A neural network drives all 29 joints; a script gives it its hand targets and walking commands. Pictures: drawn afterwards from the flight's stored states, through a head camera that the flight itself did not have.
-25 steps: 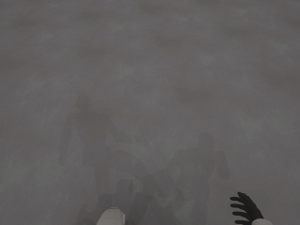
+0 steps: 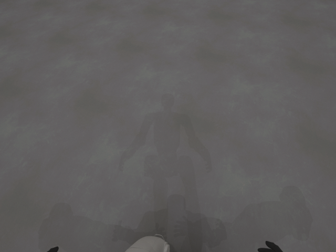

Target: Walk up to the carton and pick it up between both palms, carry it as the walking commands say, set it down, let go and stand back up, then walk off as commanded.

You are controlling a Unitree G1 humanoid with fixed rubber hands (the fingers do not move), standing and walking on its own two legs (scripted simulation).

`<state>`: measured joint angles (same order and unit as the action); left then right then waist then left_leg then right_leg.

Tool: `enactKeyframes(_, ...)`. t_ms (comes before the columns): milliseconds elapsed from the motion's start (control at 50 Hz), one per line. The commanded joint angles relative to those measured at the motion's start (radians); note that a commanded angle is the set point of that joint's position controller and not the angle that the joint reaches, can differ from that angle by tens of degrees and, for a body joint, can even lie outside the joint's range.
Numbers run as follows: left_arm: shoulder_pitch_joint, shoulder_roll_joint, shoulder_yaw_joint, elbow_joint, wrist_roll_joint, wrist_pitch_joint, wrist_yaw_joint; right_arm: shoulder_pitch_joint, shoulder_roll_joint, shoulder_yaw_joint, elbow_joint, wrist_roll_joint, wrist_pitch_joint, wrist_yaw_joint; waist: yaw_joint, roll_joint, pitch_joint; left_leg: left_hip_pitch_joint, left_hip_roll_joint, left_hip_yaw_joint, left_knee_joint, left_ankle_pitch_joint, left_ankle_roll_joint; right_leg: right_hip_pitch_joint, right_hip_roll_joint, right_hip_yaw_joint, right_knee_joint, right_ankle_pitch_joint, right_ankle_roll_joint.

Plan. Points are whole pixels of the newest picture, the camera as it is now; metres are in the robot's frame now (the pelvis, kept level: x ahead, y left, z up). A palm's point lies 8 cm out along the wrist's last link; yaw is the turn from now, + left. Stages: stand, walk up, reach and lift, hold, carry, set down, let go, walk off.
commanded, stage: walk off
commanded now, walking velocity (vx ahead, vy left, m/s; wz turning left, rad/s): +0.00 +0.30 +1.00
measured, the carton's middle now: out of the picture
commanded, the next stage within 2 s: stand in 1.20 s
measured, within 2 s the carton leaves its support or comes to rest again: neither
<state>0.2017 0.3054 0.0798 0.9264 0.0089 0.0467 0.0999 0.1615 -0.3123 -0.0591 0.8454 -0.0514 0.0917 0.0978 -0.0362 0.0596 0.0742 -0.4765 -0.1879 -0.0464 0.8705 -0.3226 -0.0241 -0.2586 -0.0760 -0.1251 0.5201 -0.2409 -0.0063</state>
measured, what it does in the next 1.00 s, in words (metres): steps to the left, turning left: left foot, then right foot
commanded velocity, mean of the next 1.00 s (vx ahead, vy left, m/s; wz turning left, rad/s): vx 0.00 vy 0.30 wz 1.00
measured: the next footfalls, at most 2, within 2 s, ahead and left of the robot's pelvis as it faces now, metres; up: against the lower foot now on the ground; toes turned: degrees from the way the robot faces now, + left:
left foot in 0.28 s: +0.03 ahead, +0.31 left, +0.00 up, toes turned +23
right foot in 0.66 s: +0.07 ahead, +0.18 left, +0.00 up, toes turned +34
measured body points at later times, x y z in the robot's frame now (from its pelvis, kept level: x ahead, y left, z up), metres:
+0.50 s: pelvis -0.03 +0.19 -0.01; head +0.01 +0.23 +0.44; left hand -0.07 +0.50 -0.15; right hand +0.18 -0.01 -0.13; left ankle -0.01 +0.29 -0.74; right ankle +0.03 +0.08 -0.67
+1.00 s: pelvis -0.15 +0.32 -0.02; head -0.13 +0.34 +0.43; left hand -0.40 +0.53 -0.14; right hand +0.18 +0.30 -0.12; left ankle -0.26 +0.44 -0.74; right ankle +0.04 +0.16 -0.73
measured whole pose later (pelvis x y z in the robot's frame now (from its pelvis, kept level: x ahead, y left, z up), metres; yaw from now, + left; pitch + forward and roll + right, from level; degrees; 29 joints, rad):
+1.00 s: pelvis -0.15 +0.32 -0.02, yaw +57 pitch -1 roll +1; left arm 0.27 0.37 0.10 0.95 0.02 0.02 0.03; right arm 0.06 -0.32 -0.07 0.81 -0.02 0.07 0.09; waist 0.00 -0.01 0.08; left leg -0.35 0.11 0.07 0.63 -0.28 -0.09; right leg -0.20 -0.39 -0.27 0.59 -0.27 0.17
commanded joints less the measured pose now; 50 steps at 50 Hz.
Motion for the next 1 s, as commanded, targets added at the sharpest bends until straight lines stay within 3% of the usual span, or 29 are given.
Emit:
enactKeyframes(0, -0.067, 0.139, 0.030, -0.044, -0.004, -0.025, -0.003, 0.017, -0.150, -0.053, -0.060, -0.022, 0.003, 0.030, -0.042, -0.138, -0.041, -0.123, 0.224, -0.074, 0.471, 0.023, -0.062, 0.040, -0.372, 0.213, -0.284, 0.123, -0.099)
enactKeyframes(20, -0.067, 0.143, 0.030, -0.042, -0.008, -0.030, -0.009, 0.031, -0.115, -0.042, -0.056, -0.006, 0.006, 0.038, -0.044, -0.165, -0.053, -0.125, 0.233, -0.055, 0.472, 0.039, -0.067, 0.053, -0.330, 0.112, -0.240, 0.156, -0.066)
enactKeyframes(60, -0.013, 0.150, 0.033, -0.028, 0.004, -0.025, -0.023, -0.014, -0.056, -0.019, -0.064, 0.033, 0.000, 0.037, -0.002, -0.199, -0.014, -0.109, 0.242, 0.015, 0.283, 0.076, -0.086, 0.066, -0.280, 0.017, -0.210, 0.171, -0.050)
enactKeyframes(100, 0.048, 0.201, 0.049, -0.013, 0.018, -0.023, -0.033, -0.093, -0.016, 0.000, -0.096, 0.050, -0.005, 0.033, 0.044, -0.263, 0.013, -0.071, 0.269, 0.080, 0.102, 0.043, -0.108, 0.073, -0.304, -0.035, -0.212, 0.215, -0.059)
enactKeyframes(140, 0.090, 0.255, 0.063, -0.003, 0.023, -0.033, -0.046, -0.162, 0.004, 0.006, -0.122, 0.049, -0.011, 0.019, 0.076, -0.304, -0.005, -0.007, 0.280, 0.133, -0.033, -0.018, -0.104, 0.087, -0.336, -0.088, -0.172, 0.376, -0.061)
enactKeyframes(200, 0.104, 0.294, 0.075, -0.003, 0.011, -0.033, -0.065, -0.148, -0.002, -0.004, -0.117, 0.040, -0.026, -0.003, 0.065, -0.341, -0.086, 0.083, 0.252, 0.195, -0.151, -0.020, -0.080, 0.146, -0.354, -0.122, -0.099, 0.501, -0.037)
enactKeyframes(240, 0.073, 0.295, 0.080, -0.005, -0.002, -0.026, -0.071, -0.048, -0.018, -0.020, -0.077, 0.032, -0.036, -0.015, 0.005, -0.340, -0.119, 0.177, 0.238, 0.220, -0.287, 0.026, -0.061, 0.147, -0.369, -0.130, 0.009, 0.423, -0.015)
enactKeyframes(260, 0.083, 0.256, 0.069, -0.002, 0.001, -0.025, -0.075, 0.041, -0.067, -0.040, -0.038, 0.013, -0.047, -0.021, -0.044, -0.224, -0.158, 0.318, 0.223, 0.183, -0.394, 0.114, -0.040, 0.081, -0.333, -0.172, 0.179, 0.304, 0.022)
enactKeyframes(280, 0.073, 0.167, 0.046, -0.021, 0.015, -0.015, -0.085, 0.130, -0.179, -0.064, -0.006, -0.006, -0.056, -0.022, -0.086, 0.053, -0.138, 0.500, 0.338, -0.028, -0.481, 0.403, 0.015, -0.198, -0.214, -0.210, 0.452, -0.285, 0.076)
enactKeyframes(300, -0.019, 0.076, 0.026, -0.114, 0.014, 0.014, -0.070, 0.172, -0.374, -0.091, -0.014, 0.014, -0.063, -0.012, -0.124, 0.380, -0.196, 0.488, 0.521, -0.371, -0.525, 0.663, 0.186, -0.454, -0.059, -0.091, 0.625, -0.553, 0.122)
enactKeyframes(320, -0.071, 0.121, 0.025, -0.117, 0.005, 0.035, -0.054, 0.175, -0.324, -0.082, 0.000, 0.019, -0.065, -0.018, -0.116, 0.282, -0.194, 0.498, 0.484, -0.300, -0.478, 0.782, 0.230, -0.455, -0.102, 0.023, 0.727, -0.512, 0.110)
enactKeyframes(360, -0.012, 0.131, 0.022, -0.080, -0.007, 0.030, -0.035, 0.042, -0.213, -0.053, -0.019, 0.009, -0.053, -0.041, -0.033, 0.212, -0.152, 0.393, 0.384, -0.192, -0.440, 0.680, 0.200, -0.412, -0.112, 0.079, 0.684, -0.341, 0.089)
enactKeyframes(400, 0.061, 0.154, 0.032, -0.037, 0.004, 0.026, -0.028, -0.058, -0.145, -0.032, -0.060, 0.016, -0.044, -0.048, 0.011, 0.184, -0.179, 0.309, 0.331, -0.167, -0.444, 0.677, 0.206, -0.311, -0.085, 0.063, 0.695, -0.222, 0.085)
enactKeyframes(460, 0.038, 0.125, 0.022, -0.042, 0.000, 0.027, -0.026, -0.051, -0.113, -0.020, -0.069, 0.016, -0.039, -0.033, 0.016, 0.106, -0.167, 0.222, 0.312, -0.235, -0.468, 0.570, 0.234, -0.232, -0.047, 0.070, 0.579, -0.209, 0.060)
enactKeyframes(520, 0.031, 0.114, 0.018, -0.042, -0.007, 0.023, -0.017, -0.027, -0.126, -0.020, -0.066, 0.008, -0.030, -0.023, 0.017, 0.084, -0.140, 0.182, 0.310, -0.361, -0.520, 0.467, 0.216, -0.145, 0.009, 0.092, 0.416, -0.194, 0.014)
enactKeyframes(560, 0.051, 0.117, 0.020, -0.029, -0.017, 0.018, -0.012, -0.031, -0.134, -0.021, -0.063, 0.010, -0.025, -0.018, 0.027, 0.070, -0.123, 0.151, 0.294, -0.417, -0.559, 0.417, 0.170, -0.055, 0.039, 0.107, 0.280, -0.163, -0.007)
enactKeyframes(600, 0.134, 0.131, 0.026, 0.005, -0.026, 0.013, -0.008, -0.061, -0.139, -0.024, -0.065, 0.019, -0.020, -0.015, 0.061, 0.078, -0.115, 0.085, 0.236, -0.437, -0.619, 0.304, 0.076, 0.119, 0.056, 0.117, 0.078, -0.114, -0.010)
enactKeyframes(620, 0.219, 0.154, 0.036, 0.032, -0.022, 0.005, -0.001, -0.085, -0.134, -0.021, -0.070, 0.032, -0.021, -0.013, 0.096, 0.051, -0.115, 0.008, 0.184, -0.424, -0.621, 0.195, 0.002, 0.264, 0.021, 0.127, -0.077, -0.041, -0.017)
enactKeyframes(640, 0.318, 0.206, 0.057, 0.051, -0.004, -0.004, 0.007, -0.082, -0.098, -0.010, -0.075, 0.053, -0.025, -0.013, 0.128, -0.129, -0.157, -0.115, 0.088, -0.322, -0.441, -0.082, -0.084, 0.452, -0.196, 0.288, -0.298, -0.095, -0.060)
enactKeyframes(660, 0.151, 0.334, 0.076, 0.001, 0.010, -0.001, 0.012, -0.003, -0.072, -0.016, -0.068, 0.029, -0.018, -0.010, 0.060, -0.434, -0.149, -0.202, 0.028, -0.110, 0.077, -0.212, -0.077, 0.299, -0.577, 0.623, -0.398, -0.204, -0.180)
enactKeyframes(680, 0.040, 0.246, 0.059, -0.031, 0.015, -0.002, 0.016, -0.071, -0.181, -0.042, -0.085, -0.025, -0.012, 0.004, 0.051, -0.282, -0.034, -0.184, 0.191, -0.080, 0.284, -0.100, -0.065, 0.072, -0.569, 0.516, -0.418, -0.109, -0.213)
enactKeyframes(700, -0.035, 0.165, 0.037, -0.035, 0.005, -0.015, 0.013, -0.056, -0.176, -0.057, -0.081, -0.028, -0.005, 0.021, -0.008, -0.188, -0.020, -0.113, 0.214, -0.103, 0.386, -0.028, -0.059, -0.010, -0.477, 0.386, -0.360, -0.018, -0.165)
enactKeyframes(720, -0.085, 0.142, 0.031, -0.040, -0.005, -0.025, 0.002, 0.013, -0.158, -0.058, -0.053, -0.023, 0.003, 0.032, -0.052, -0.143, -0.024, -0.097, 0.218, -0.084, 0.489, 0.017, -0.061, -0.008, -0.391, 0.232, -0.304, 0.097, -0.106)
enactKeyframes(760, -0.069, 0.143, 0.030, -0.036, -0.007, -0.030, -0.013, 0.031, -0.090, -0.034, -0.044, 0.013, 0.005, 0.041, -0.041, -0.177, -0.038, -0.103, 0.230, -0.039, 0.411, 0.053, -0.068, 0.044, -0.294, 0.054, -0.216, 0.159, -0.051)
enactKeyframes(820, 0.042, 0.202, 0.049, -0.009, 0.019, -0.024, -0.031, -0.087, -0.016, 0.001, -0.083, 0.049, -0.006, 0.034, 0.040, -0.263, 0.016, -0.056, 0.261, 0.075, 0.088, 0.032, -0.104, 0.068, -0.299, -0.035, -0.214, 0.197, -0.055)
enactKeyframes(880, 0.106, 0.277, 0.067, 0.005, 0.020, -0.036, -0.052, -0.177, 0.007, 0.006, -0.115, 0.046, -0.017, 0.009, 0.084, -0.313, -0.030, 0.038, 0.259, 0.169, -0.092, -0.038, -0.096, 0.101, -0.339, -0.106, -0.146, 0.444, -0.050)
enactKeyframes(940, 0.096, 0.305, 0.078, 0.003, 0.004, -0.031, -0.068, -0.107, -0.009, -0.009, -0.092, 0.038, -0.032, -0.008, 0.043, -0.358, -0.101, 0.123, 0.241, 0.208, -0.214, -0.009, -0.073, 0.151, -0.364, -0.116, -0.063, 0.462, -0.025)
enactKeyframes(960, 0.076, 0.295, 0.077, 0.000, -0.002, -0.028, -0.071, -0.032, -0.025, -0.021, -0.062, 0.030, -0.039, -0.014, -0.002, -0.329, -0.123, 0.202, 0.231, 0.216, -0.310, 0.041, -0.060, 0.132, -0.361, -0.133, 0.030, 0.396, -0.008)
enactKeyframes(980, 0.093, 0.242, 0.063, 0.003, 0.005, -0.025, -0.075, 0.064, -0.088, -0.044, -0.019, 0.008, -0.050, -0.020, -0.053, -0.182, -0.173, 0.366, 0.218, 0.165, -0.406, 0.128, -0.037, 0.044, -0.310, -0.182, 0.230, 0.242, 0.036)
